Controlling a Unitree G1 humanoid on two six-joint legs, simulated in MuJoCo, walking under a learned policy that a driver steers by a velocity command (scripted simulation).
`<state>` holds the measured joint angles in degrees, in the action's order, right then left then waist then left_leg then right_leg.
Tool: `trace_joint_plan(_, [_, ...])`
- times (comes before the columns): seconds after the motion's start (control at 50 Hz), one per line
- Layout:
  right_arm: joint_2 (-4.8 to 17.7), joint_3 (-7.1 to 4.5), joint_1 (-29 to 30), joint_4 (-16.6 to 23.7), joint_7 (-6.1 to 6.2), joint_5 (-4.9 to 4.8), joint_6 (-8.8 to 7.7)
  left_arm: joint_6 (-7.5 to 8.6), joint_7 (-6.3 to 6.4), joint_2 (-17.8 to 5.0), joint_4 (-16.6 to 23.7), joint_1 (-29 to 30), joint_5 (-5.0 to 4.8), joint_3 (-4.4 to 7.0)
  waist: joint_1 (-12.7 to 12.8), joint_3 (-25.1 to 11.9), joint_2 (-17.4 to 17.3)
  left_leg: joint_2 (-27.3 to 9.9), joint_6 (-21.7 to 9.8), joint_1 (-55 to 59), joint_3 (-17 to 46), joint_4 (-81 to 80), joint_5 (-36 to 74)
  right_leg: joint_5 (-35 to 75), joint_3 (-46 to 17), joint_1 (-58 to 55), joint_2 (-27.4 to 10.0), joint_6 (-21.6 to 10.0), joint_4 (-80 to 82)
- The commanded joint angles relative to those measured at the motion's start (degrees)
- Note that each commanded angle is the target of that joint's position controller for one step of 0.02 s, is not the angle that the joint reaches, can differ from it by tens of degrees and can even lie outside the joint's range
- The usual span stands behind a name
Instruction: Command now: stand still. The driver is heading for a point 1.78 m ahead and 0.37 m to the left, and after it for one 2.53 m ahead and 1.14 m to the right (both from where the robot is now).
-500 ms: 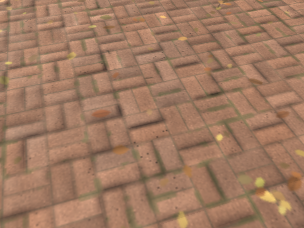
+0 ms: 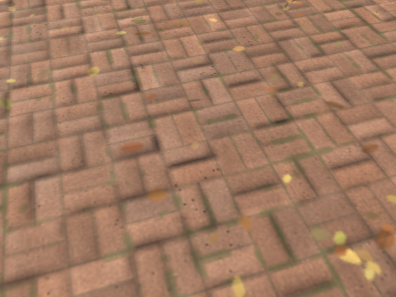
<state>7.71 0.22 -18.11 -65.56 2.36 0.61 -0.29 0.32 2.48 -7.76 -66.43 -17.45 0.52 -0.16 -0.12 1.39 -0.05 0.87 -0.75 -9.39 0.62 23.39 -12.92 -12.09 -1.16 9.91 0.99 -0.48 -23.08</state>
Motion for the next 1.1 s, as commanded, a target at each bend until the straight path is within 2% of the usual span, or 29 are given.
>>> trace_joint_plan(0.02, [4.07,-0.58,-4.45,0.25,0.15,0.00,-0.19,0.18,0.14,-4.09,0.25,-4.31,0.00,0.58,0.01,3.26,-0.08,-5.20,-1.61,-2.36,4.86,-4.58,4.02,4.44,-4.71,1.16,-5.06,-1.72,4.06])
trace_joint_plan(0.14, [3.84,-0.61,-4.70,0.12,0.20,-0.01,-0.22,0.21,0.18,-3.83,0.18,-4.61,0.00,0.60,0.01,3.35,-0.08,-5.21,-1.60,-2.17,4.82,-4.44,4.51,4.86,-4.63,1.00,-5.08,-1.72,3.93])
trace_joint_plan(0.2, [5.14,-1.27,-5.23,0.39,0.08,0.20,0.21,-0.18,0.05,-4.80,0.54,-5.14,0.22,1.15,-0.01,3.35,-0.46,-3.07,-2.83,-3.64,4.46,-4.09,-13.59,-12.61,-3.64,2.61,-2.56,-2.86,2.77])
trace_joint_plan(0.24, [5.78,-1.80,-5.24,1.52,-0.25,0.44,0.67,-0.56,-0.33,-5.13,1.83,-4.87,0.59,1.57,-0.17,7.28,-0.92,-3.00,-4.86,-7.69,6.26,-3.65,-27.43,-25.81,-4.23,7.69,-1.69,-4.56,0.96])
trace_joint_plan(0.3, [5.94,-2.28,-8.14,1.98,-0.40,0.35,0.06,0.47,-0.88,-3.19,4.24,-2.87,0.84,1.38,-1.65,9.19,-3.27,-6.89,-7.76,-4.97,13.51,-5.88,-30.12,-22.85,-4.10,13.75,-1.12,-4.93,-4.21])
trace_joint_plan(0.34, [8.94,-3.58,-11.73,1.05,-0.48,0.43,-0.42,1.78,-1.64,-2.02,6.33,-0.34,1.32,1.24,-2.98,7.11,-8.81,-13.25,-11.27,1.22,22.98,-12.15,-32.09,-13.38,1.66,17.14,1.36,-3.90,-12.55])
trace_joint_plan(0.36, [9.65,-4.06,-11.47,1.14,-0.59,0.42,-0.55,2.45,-1.96,-2.66,7.37,0.88,1.58,1.37,-2.88,7.82,-9.09,-15.64,-12.50,0.11,25.24,-13.81,-31.87,-11.35,3.19,16.78,0.48,-3.85,-14.07])
trace_joint_plan(0.4, [9.51,-4.32,-7.94,2.36,-0.90,0.25,-0.89,3.57,-2.52,-2.60,7.69,-1.40,1.09,1.59,-0.18,8.55,-7.57,-14.63,-11.91,-6.48,22.70,-12.73,-29.87,-12.16,3.31,9.34,0.00,-4.56,-10.40])
trace_joint_plan(0.42, [9.13,-4.33,-4.55,3.45,-0.99,0.00,-1.05,4.05,-2.60,-1.89,6.26,-6.60,0.66,1.63,2.82,8.98,-6.97,-12.22,-10.57,-12.60,19.05,-9.52,-28.00,-11.56,3.25,0.73,0.61,-5.21,-4.80])
trace_joint_plan(0.44, [7.60,-4.05,0.01,5.32,-1.09,-0.20,-1.56,4.51,-2.27,-2.65,3.90,-13.87,0.41,2.05,6.31,9.02,-3.16,-8.08,-8.15,-21.59,13.35,-2.80,-23.47,-10.88,-1.10,-10.98,-1.01,-5.94,1.00])
trace_joint_plan(0.46, [3.62,-2.96,4.63,8.29,-1.53,-0.75,-2.51,4.84,-1.61,-8.38,2.00,-21.69,0.45,3.69,9.65,7.99,10.53,0.42,-4.58,-31.52,1.55,14.54,-16.86,-22.70,-19.77,-18.86,-11.53,-8.97,10.93])
trace_joint_plan(0.48, [4.65,-3.13,5.74,10.40,-2.04,1.07,-3.22,4.34,-1.70,-12.40,0.13,-27.15,0.37,5.03,9.84,8.15,16.36,1.54,-4.11,-38.23,-3.61,28.18,-17.45,-21.26,-34.54,-21.44,-21.60,-12.89,15.32])
trace_joint_plan(0.5, [7.01,-3.73,6.36,10.02,-2.46,2.29,-3.50,4.09,-1.57,-9.39,1.49,-22.78,0.79,4.34,6.96,9.74,6.86,-1.64,-4.73,-39.31,-1.26,35.42,-14.95,-16.51,-31.75,-18.27,-21.35,-13.18,13.76])
trace_joint_plan(0.52, [5.37,-3.49,4.95,9.38,-2.97,1.89,-3.91,4.26,-1.66,-8.17,3.17,-18.44,0.91,3.90,4.56,9.31,3.47,-3.05,-4.72,-37.81,-0.49,37.60,-10.88,-10.78,-26.76,-15.57,-19.45,-12.40,13.76])
trace_joint_plan(0.54, [4.72,-3.44,4.67,9.09,-3.50,1.38,-4.23,4.57,-1.67,-7.61,4.36,-15.25,1.02,3.62,2.98,8.41,2.51,-4.17,-4.43,-36.36,-0.33,38.13,-7.19,-7.68,-22.50,-14.27,-17.42,-11.54,14.73])
trace_joint_plan(0.64, [4.44,-3.59,9.67,11.62,-4.42,1.40,-2.96,5.91,-1.37,-5.22,3.49,-16.04,0.41,2.06,1.19,6.04,4.92,-2.90,-2.48,-34.45,-5.35,33.28,0.78,22.85,-7.52,-13.58,-11.50,-9.73,13.78])
trace_joint_plan(0.7, [3.10,-2.55,18.28,15.39,-4.54,0.85,-2.68,6.12,-1.21,-5.83,3.58,-15.48,0.50,1.61,1.89,7.61,5.91,-1.29,-2.54,-28.54,-7.93,20.34,4.98,28.24,-3.60,-8.70,-9.82,-9.43,14.34])
trace_joint_plan(0.74, [3.87,-2.42,19.91,16.55,-4.31,0.49,-2.44,6.37,-1.06,-7.27,3.36,-15.47,0.44,1.71,1.66,7.29,7.46,0.25,-3.92,-21.39,-9.49,13.93,6.38,34.02,-2.74,-7.31,-10.58,-9.26,14.18])
trace_joint_plan(0.78, [6.42,-3.29,15.78,15.87,-3.52,0.34,-2.51,6.75,-0.95,-8.77,3.30,-14.43,0.32,1.92,-1.05,4.32,7.33,2.37,-6.13,-13.32,-9.71,11.72,6.44,48.99,-1.53,-9.24,-11.80,-8.36,8.22])
trace_joint_plan(0.82, [9.02,-4.81,1.86,11.38,-2.65,0.19,-3.22,6.47,-0.83,-10.33,3.49,-12.81,0.22,2.36,-7.28,-3.21,5.97,4.17,-8.20,0.89,-8.91,7.26,7.65,55.19,0.31,-10.45,-11.04,-6.79,-8.49])
trace_joint_plan(0.84, [11.12,-5.77,-5.83,8.97,-2.12,0.96,-3.58,6.33,-1.06,-10.18,3.78,-12.65,0.10,2.32,-10.18,-7.13,4.86,0.37,-9.33,12.15,-5.18,5.67,5.49,44.41,1.13,-3.67,-9.14,-6.33,-20.52])
trace_joint_plan(0.86, [16.39,-6.95,-12.76,8.19,-1.97,2.27,-3.78,6.14,-1.37,-6.15,5.13,-14.83,0.40,1.59,-10.34,-13.67,-3.61,-15.30,-11.77,21.93,13.26,4.29,-5.25,12.78,3.70,5.87,-4.40,-6.03,-39.97])
trace_joint_plan(0.88, [17.52,-7.21,-10.36,8.63,-2.72,1.53,-3.08,5.73,-2.15,-3.48,5.34,-20.00,-1.44,1.91,-6.03,-17.47,-13.18,-25.27,-19.83,27.26,43.10,-8.42,-12.32,-16.53,0.16,21.44,4.77,-4.88,-57.69])
trace_joint_plan(0.9, [14.79,-6.62,-2.26,9.86,-3.03,0.07,-2.98,5.31,-2.11,-7.24,6.76,-14.08,-0.08,2.58,-3.59,-8.20,-5.30,-22.83,-18.36,18.66,38.05,-11.64,-20.26,-10.82,-2.54,26.52,-0.48,-5.87,-58.79])
trace_joint_plan(0.92, [10.53,-5.41,2.74,11.00,-3.25,-0.31,-3.48,5.43,-2.49,-7.87,8.46,-7.93,0.59,2.88,-3.00,-1.80,-1.32,-20.73,-16.74,9.97,29.32,-12.86,-17.09,-5.67,-2.01,26.55,-2.84,-6.06,-55.64])
trace_joint_plan(0.94, [8.21,-4.72,3.98,10.48,-3.32,0.11,-4.15,5.44,-2.64,-6.66,8.71,-6.37,0.66,2.91,-1.07,1.79,1.35,-18.21,-15.13,3.44,23.09,-14.25,-8.64,-3.51,-1.93,23.97,-4.62,-5.97,-52.04])
trace_joint_plan(0.98, [5.64,-3.61,2.27,8.74,-2.70,0.33,-5.26,4.07,-3.13,-4.52,8.34,-7.68,1.79,2.83,1.92,2.10,0.22,-14.18,-12.63,-2.58,14.10,-15.03,1.79,-2.99,-1.87,18.29,-6.42,-4.91,-46.63])
trace_joint_plan(1.02, [6.31,-3.44,-1.19,7.39,-2.40,0.26,-6.10,3.09,-3.48,-3.88,8.86,-6.88,1.82,2.95,2.59,2.42,-1.05,-12.79,-12.41,-2.86,9.97,-15.41,9.35,-2.34,-0.38,18.79,-6.54,-4.01,-43.56])
trace_joint_plan(1.1, [7.92,-3.27,-5.96,6.50,-2.33,0.01,-6.17,2.20,-4.07,-5.13,13.04,4.45,1.67,3.20,0.97,4.95,-1.98,-10.92,-11.46,0.33,5.17,-17.43,14.77,5.52,2.52,27.37,-7.66,-2.20,-34.30])
